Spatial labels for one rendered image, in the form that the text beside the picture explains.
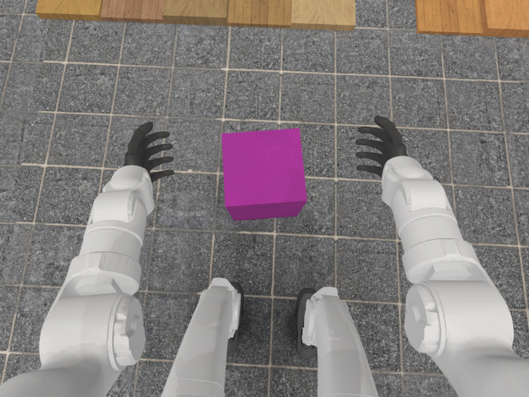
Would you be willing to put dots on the carton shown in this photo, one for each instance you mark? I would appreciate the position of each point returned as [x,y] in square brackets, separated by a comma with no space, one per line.
[263,174]

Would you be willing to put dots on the right robot hand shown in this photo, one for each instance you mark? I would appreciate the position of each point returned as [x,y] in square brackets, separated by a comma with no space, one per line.
[390,146]

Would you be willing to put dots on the left robot hand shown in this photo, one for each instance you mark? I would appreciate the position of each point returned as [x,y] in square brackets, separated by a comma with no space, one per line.
[138,153]

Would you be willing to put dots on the right robot forearm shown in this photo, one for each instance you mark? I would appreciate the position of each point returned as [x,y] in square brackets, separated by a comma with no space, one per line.
[433,246]

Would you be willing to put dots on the left robot foot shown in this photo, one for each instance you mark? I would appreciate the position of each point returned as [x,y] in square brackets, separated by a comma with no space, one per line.
[233,341]

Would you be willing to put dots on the right robot upper arm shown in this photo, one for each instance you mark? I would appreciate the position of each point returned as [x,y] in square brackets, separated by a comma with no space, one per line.
[464,326]

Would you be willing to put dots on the left robot upper arm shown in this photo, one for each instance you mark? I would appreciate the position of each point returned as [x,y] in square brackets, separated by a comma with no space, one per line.
[87,341]

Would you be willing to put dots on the left robot forearm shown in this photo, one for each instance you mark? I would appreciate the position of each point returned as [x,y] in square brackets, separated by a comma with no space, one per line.
[108,261]

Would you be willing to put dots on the right robot thigh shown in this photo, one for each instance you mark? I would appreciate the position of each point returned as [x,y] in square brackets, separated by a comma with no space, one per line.
[342,366]

